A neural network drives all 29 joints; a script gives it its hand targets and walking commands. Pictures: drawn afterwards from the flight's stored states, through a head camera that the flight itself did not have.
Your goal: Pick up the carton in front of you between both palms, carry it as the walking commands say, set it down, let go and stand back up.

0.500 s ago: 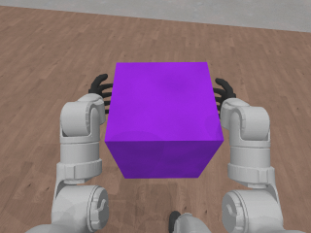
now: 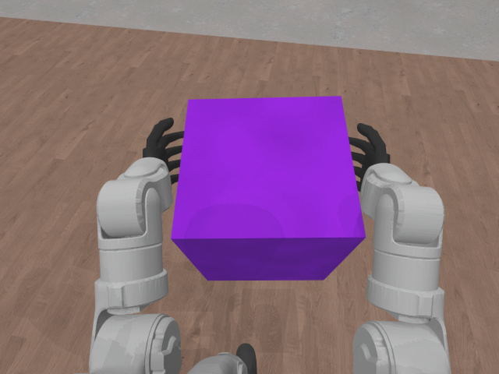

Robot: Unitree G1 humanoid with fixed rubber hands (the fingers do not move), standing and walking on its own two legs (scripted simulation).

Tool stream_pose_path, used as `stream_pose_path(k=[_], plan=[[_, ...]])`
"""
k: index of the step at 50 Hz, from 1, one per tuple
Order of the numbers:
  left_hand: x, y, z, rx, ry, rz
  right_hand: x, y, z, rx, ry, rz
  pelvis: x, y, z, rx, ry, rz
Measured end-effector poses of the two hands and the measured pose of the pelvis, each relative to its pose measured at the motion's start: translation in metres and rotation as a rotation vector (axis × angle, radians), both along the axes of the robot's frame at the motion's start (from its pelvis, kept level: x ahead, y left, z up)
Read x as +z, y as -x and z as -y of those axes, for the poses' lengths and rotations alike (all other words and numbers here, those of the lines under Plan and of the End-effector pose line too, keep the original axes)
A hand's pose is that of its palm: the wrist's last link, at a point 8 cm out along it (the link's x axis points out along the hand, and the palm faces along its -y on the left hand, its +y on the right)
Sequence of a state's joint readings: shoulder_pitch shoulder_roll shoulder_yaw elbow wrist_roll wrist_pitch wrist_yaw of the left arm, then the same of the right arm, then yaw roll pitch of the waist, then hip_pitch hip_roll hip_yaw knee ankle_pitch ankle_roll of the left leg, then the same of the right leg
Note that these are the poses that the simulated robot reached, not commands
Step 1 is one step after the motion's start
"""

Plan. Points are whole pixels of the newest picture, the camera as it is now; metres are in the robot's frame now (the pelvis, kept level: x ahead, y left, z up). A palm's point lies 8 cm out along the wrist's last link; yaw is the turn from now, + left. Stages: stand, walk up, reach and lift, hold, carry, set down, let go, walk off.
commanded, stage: carry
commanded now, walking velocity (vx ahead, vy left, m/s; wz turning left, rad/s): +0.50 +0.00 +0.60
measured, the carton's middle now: (264, 201) +0.36 +0.00 +0.05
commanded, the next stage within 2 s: none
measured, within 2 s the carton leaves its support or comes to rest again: neither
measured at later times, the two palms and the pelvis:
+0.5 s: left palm (159, 72) +0.64 +0.22 +0.08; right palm (298, 49) +0.73 -0.07 +0.08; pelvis +0.33 -0.02 -0.04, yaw +17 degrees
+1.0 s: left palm (148, 15) +0.91 +0.30 +0.06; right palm (263, 7) +0.95 +0.01 +0.06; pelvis +0.58 +0.08 -0.03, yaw +11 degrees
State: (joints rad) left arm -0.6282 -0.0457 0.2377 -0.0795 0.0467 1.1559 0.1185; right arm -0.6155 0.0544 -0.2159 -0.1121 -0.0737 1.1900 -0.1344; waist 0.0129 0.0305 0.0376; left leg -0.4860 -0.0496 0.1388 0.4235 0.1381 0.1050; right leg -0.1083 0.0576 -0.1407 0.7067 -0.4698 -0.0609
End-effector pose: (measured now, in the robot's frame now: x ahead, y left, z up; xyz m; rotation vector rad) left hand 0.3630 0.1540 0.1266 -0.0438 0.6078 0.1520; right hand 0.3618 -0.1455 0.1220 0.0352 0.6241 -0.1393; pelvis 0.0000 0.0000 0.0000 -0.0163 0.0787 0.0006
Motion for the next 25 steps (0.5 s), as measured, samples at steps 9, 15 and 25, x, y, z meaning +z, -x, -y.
stream_pose_path(k=[9, 15, 25], plan=[[-0.033, -0.110, -0.007, -0.010, -0.016, -0.165, -0.030, -0.113, -0.007, 0.030, 0.033, -0.165, 0.000, -0.113, -0.009, 0.088, -0.005, -0.011], [-0.032, -0.175, -0.026, 0.075, 0.003, -0.127, -0.024, -0.204, -0.027, 0.101, 0.039, -0.126, 0.002, -0.186, -0.001, 0.159, 0.000, -0.035], [-0.043, -0.281, -0.065, 0.249, -0.049, -0.064, -0.040, -0.368, -0.077, 0.300, 0.022, -0.054, -0.044, -0.329, 0.017, 0.290, -0.007, -0.026]])
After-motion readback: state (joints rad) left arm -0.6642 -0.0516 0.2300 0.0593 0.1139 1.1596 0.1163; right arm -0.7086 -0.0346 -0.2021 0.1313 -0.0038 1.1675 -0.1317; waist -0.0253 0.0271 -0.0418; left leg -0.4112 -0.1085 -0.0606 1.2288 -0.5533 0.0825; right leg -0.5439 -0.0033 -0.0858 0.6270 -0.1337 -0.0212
